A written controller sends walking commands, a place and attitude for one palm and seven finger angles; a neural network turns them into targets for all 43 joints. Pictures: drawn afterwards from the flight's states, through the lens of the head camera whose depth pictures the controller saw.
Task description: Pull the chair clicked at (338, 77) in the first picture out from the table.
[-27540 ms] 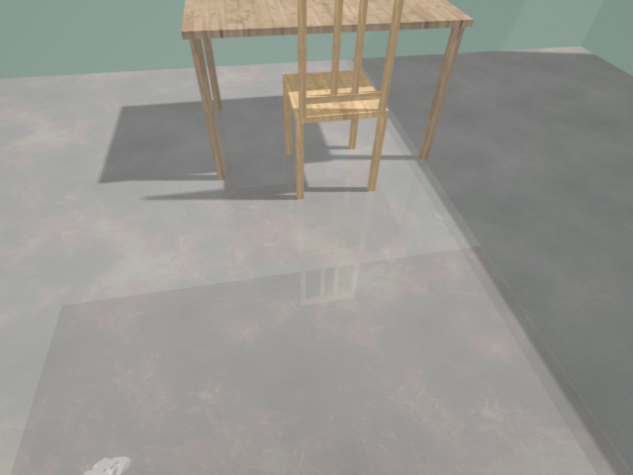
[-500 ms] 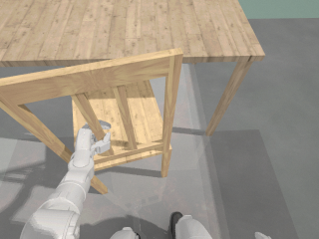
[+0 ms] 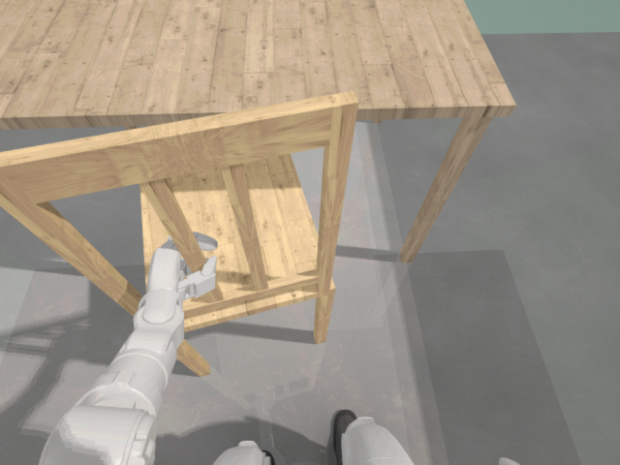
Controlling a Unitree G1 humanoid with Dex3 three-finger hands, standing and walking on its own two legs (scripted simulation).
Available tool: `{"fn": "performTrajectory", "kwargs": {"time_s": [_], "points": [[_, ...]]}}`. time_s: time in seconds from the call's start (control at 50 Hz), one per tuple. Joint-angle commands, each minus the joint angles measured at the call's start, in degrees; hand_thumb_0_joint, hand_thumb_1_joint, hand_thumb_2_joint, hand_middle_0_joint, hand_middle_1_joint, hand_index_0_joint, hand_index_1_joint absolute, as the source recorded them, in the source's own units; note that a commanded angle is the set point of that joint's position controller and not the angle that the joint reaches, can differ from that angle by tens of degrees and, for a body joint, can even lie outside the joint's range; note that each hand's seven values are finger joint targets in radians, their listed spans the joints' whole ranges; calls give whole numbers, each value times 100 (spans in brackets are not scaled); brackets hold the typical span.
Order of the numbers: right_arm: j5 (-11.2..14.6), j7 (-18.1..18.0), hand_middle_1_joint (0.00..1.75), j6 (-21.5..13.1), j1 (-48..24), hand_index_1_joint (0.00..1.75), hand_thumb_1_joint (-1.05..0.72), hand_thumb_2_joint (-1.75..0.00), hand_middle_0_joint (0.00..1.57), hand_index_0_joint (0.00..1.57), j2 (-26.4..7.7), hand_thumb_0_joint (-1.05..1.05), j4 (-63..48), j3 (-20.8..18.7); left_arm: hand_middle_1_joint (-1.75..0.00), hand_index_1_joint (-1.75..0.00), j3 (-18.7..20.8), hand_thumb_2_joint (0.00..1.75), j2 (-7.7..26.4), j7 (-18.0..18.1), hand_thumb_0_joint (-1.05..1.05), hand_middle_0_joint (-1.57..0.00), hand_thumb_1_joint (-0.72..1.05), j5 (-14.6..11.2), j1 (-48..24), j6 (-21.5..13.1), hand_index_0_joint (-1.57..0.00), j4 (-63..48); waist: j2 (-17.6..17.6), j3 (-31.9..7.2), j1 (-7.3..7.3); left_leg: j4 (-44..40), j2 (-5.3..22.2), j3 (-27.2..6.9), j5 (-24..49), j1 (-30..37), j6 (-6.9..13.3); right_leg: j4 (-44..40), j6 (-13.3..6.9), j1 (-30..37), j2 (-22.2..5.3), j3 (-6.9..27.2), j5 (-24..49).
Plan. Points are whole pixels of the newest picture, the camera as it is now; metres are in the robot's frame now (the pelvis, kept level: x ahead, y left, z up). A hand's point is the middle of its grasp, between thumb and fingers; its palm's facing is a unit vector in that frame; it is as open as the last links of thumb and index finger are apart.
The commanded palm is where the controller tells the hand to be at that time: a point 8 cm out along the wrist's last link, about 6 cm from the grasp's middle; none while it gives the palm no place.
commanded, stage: step backward, pulling the chair out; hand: left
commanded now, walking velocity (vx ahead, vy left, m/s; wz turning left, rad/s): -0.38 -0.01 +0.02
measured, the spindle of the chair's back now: (192, 253) +0.41 +0.17 -0.04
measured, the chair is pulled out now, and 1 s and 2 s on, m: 0.10 0.12 0.12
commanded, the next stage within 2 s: stop walking, hand still on the chair in 0.44 s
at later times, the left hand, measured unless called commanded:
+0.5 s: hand (207, 276) +0.38 +0.15 -0.06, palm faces +0.06 -0.97 -0.22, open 5.2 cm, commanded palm +0.36 +0.20 -0.05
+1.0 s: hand (213, 283) +0.36 +0.14 -0.05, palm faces +0.10 -0.98 -0.19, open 5.4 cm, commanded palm +0.34 +0.18 -0.04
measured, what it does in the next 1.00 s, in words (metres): shifts its weight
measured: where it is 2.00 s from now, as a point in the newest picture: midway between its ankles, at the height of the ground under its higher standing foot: outside the picture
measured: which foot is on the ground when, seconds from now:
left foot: down 0.00-1.00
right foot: down 0.00-1.00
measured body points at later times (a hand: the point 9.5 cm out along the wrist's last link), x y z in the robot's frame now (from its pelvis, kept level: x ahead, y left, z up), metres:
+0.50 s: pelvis +0.00 +0.00 +0.00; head +0.09 +0.00 +0.44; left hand +0.37 +0.20 -0.04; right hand +0.06 -0.28 -0.13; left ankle +0.02 +0.12 -0.72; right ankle +0.11 -0.11 -0.72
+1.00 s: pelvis +0.05 -0.01 +0.01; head +0.09 -0.03 +0.46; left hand +0.35 +0.19 -0.04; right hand +0.16 -0.29 -0.10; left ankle +0.02 +0.12 -0.72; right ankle +0.11 -0.11 -0.72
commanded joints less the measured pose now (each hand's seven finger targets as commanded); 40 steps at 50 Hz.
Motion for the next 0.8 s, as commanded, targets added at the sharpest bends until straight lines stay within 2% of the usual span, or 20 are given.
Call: {"fn": "performTrajectory", "kwargs": {"time_s": [0.0, 0.06, 0.12, 0.14, 0.16, 0.22, 0.28, 0.32, 0.34, 0.4, 0.46, 0.52, 0.54, 0.58, 0.62, 0.66, 0.72, 0.74, 0.78], "points": [[-64, -44, 30, -184, 172, 30, -90, -90, 20, 20, -829, 0, -528, -249, -145, -145, 17, 90, 1118, 63, 0, -50, 90, 183, -1929, -260, -50, -1222, 881, -2617, 176, -687, 890, -670, 1398, 546, 15, 238, -28, 1823, -423, 426, 672], [-50, -41, 30, -176, 211, 30, -90, -90, 20, 20, -846, 0, -517, -260, -145, -145, 125, 90, 1269, 82, 0, -50, 90, 178, -1837, -234, -50, -1120, 684, -2517, 162, -539, 716, -576, 715, 380, 5, 46, -86, 1794, -567, 589, 325], [-52, -22, 30, -195, 313, 30, -90, -90, 20, 20, -824, 0, -496, -266, -145, -145, 165, 90, 1325, 91, 0, -50, 90, 202, -1829, -268, -50, -1063, 322, -2567, 119, -272, 405, -475, 58, 446, -39, -458, -185, 1702, -837, 901, 25], [-35, -27, 30, -199, 378, 30, -90, -90, 20, 20, -875, 0, -465, -292, -145, -145, 217, 90, 1392, 100, 0, -50, 90, 189, -1732, -247, -50, -955, 180, -2543, 95, -208, 342, -469, -20, 558, -49, -633, -228, 1703, -913, 947, 37], [-39, -12, 30, -196, 389, 30, -90, -90, 20, 20, -859, 0, -455, -282, -145, -145, 249, 90, 1442, 107, 0, -50, 90, 204, -1730, -243, -50, -973, 184, -2589, 88, -160, 269, -416, -146, 619, -50, -762, -215, 1692, -992, 1021, 11], [-23, 14, 30, -200, 376, 30, -90, -90, 20, 20, -854, 0, -450, -273, -145, -145, 196, 90, 1372, 107, 0, -50, 90, 229, -1814, -253, -50, -1010, 103, -2706, 64, -227, 238, -408, -50, 730, -46, -902, -179, 1817, -1069, 971, 105], [-10, 2, 30, -203, 327, 30, -90, -90, 20, 20, -911, 0, -466, -251, -145, -145, 155, 90, 1321, 119, 0, -50, 90, 219, -1817, -217, -50, -1063, 375, -2764, 85, -581, 490, -574, 661, 803, 9, -545, -42, 1909, -779, 592, 393], [-18, -9, 30, -199, 221, 30, -90, -90, 20, 20, -884, 0, -537, -231, -145, -145, 56, 90, 1182, 96, 0, -50, 90, 204, -1876, -223, -50, -1200, 664, -2786, 130, -734, 701, -695, 1234, 825, 31, -211, 24, 1901, -564, 411, 624], [-28, -29, 30, -196, 177, 30, -90, -90, 20, 20, -930, 0, -506, -247, -145, -145, 92, 90, 1244, 105, 0, -50, 90, 187, -1838, -198, -50, -1207, 832, -2745, 158, -851, 819, -749, 1457, 883, 66, -97, 63, 1944, -456, 319, 651], [-44, -29, 30, -185, 169, 30, -90, -90, 20, 20, -866, 0, -584, -244, -145, -145, -13, 90, 1079, 57, 0, -50, 90, 161, -1933, -173, -50, -1343, 919, -2756, 172, -773, 933, -739, 1813, 921, 23, 145, 6, 1886, -406, 332, 853], [-69, -38, 30, -181, 143, 30, -90, -90, 20, 20, -866, 0, -580, -256, -145, -145, 25, 90, 1099, 41, 0, -50, 90, 147, -1871, -144, -50, -1320, 1019, -2589, 198, -827, 1047, -750, 1780, 820, 56, 342, -19, 1900, -363, 336, 735], [-82, -30, 30, -194, 125, 30, -90, -90, 20, 20, -816, 0, -594, -253, -145, -145, 31, 90, 1074, 17, 0, -50, 90, 146, -1907, -161, -50, -1304, 853, -2530, 198, -660, 980, -688, 1416, 609, 27, 369, -103, 1920, -470, 467, 715], [-85, -44, 30, -187, 48, 30, -90, -90, 20, 20, -814, 0, -882, -282, -145, -145, 194, 90, 1348, 16, 0, -50, 90, 109, -1954, -223, -50, -2401, 917, -2795, 329, -740, 975, -722, 1169, 713, 47, 326, -121, 2341, -494, 547, 724], [-51, -86, 30, -194, -26, 30, -90, -90, 20, 20, -725, 0, -946, -219, -145, -145, 117, 90, 1175, 15, 0, -50, 90, 86, -1697, -118, -50, -2338, 868, -2874, 327, -654, 858, -607, 765, 822, 35, 169, -129, 2362, -551, 624, 630], [-47, -87, 30, -202, -71, 30, -90, -90, 20, 20, -693, 0, -993, -196, -145, -145, 111, 90, 1110, 23, 0, -50, 90, 73, -1406, 42, -50, -2298, 623, -2708, 349, -649, 718, -506, -9, 728, 35, -104, -130, 2332, -618, 758, -111], [-51, -102, 30, -230, -7, 30, -90, -90, 20, 20, -717, 0, -951, -199, -145, -145, 183, 90, 1167, 44, 0, -50, 90, 76, -1136, 152, -50, -2167, 443, -2536, 348, -634, 561, -412, -531, 904, 46, -528, -148, 2232, -670, 907, -640], [-48, -81, 30, -283, -23, 30, -90, -90, 20, 20, -695, 0, -977, -180, -145, -145, 151, 90, 1066, 45, 0, -50, 90, 97, -1023, 238, -50, -2196, 250, -2412, 328, -605, 443, -351, -587, 1134, 48, -834, -173, 2195, -742, 1004, -856], [-48, -96, 30, -298, -9, 30, -90, -90, 20, 20, -744, 0, -935, -199, -145, -145, 188, 90, 1115, 61, 0, -50, 90, 86, -885, 273, -50, -2153, 304, -2357, 333, -675, 460, -372, -518, 1243, 57, -902, -167, 2237, -712, 970, -821], [-53, -73, 30, -327, -50, 30, -90, -90, 20, 20, -702, 0, -963, -169, -145, -145, 111, 90, 941, 51, 0, -50, 90, 104, -706, 334, -50, -2159, 400, -2357, 345, -795, 518, -355, -76, 1399, 76, -791, -104, 2349, -634, 827, -382]]}}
